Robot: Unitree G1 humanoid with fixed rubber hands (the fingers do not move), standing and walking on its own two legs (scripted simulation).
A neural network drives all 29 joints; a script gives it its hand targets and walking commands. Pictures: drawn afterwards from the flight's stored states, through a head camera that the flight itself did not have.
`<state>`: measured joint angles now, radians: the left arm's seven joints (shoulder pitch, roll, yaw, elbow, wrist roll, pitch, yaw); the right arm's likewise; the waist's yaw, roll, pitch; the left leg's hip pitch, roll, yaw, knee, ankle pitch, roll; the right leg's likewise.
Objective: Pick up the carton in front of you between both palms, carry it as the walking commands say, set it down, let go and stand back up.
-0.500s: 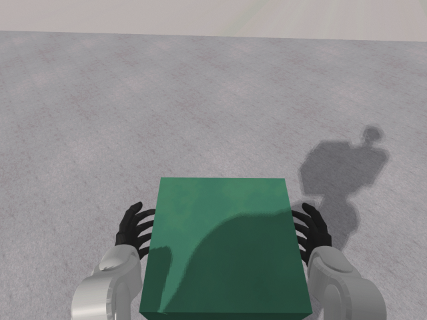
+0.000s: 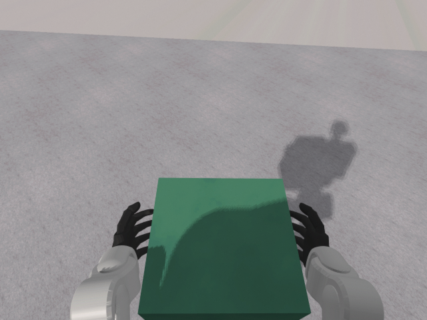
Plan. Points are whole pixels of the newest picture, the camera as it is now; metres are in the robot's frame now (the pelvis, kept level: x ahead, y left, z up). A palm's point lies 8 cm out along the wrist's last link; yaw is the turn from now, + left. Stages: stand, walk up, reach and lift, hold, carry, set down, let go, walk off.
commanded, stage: carry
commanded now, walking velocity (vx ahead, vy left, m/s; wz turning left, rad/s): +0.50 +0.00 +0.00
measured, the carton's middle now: (219, 262) +0.23 +0.00 +0.01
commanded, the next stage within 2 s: none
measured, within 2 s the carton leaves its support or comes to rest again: neither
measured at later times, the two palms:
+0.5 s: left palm (165, 125) +0.54 +0.12 +0.09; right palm (286, 124) +0.55 -0.18 +0.08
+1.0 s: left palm (166, 79) +0.77 +0.14 +0.08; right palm (262, 81) +0.78 -0.16 +0.08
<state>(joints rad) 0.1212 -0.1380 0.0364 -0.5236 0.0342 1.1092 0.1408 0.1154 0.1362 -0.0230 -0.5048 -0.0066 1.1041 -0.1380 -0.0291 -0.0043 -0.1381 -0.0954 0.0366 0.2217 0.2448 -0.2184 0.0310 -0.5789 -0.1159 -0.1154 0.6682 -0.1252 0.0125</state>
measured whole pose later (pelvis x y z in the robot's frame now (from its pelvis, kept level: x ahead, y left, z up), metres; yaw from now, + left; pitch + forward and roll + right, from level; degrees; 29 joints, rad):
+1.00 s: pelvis +0.55 -0.01 -0.01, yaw +1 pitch +2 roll +0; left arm 0.09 -0.14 0.03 -0.56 0.03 1.14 0.15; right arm 0.09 0.14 -0.03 -0.55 -0.02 1.13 -0.13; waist -0.01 0.00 -0.11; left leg -0.24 0.05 0.22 0.45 -0.25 0.03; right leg -0.24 -0.07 -0.13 0.47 -0.27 0.01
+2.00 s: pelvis +0.55 -0.02 -0.01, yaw +1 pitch +2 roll +0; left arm -0.07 -0.13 0.09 -0.07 0.17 0.91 0.06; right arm -0.06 0.13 -0.08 -0.08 -0.16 0.92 -0.05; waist 0.00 0.00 -0.09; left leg -0.25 0.07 0.20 0.48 -0.26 0.01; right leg -0.24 -0.04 -0.16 0.48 -0.27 -0.02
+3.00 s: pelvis +0.52 -0.02 -0.01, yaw +2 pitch -7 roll +0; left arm -0.16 -0.13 0.15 0.14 0.23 0.73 0.03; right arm -0.16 0.13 -0.14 0.15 -0.22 0.72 -0.02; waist 0.00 -0.01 0.06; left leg -0.08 0.01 0.03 0.38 -0.18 0.01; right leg -0.06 0.00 -0.02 0.38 -0.21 -0.01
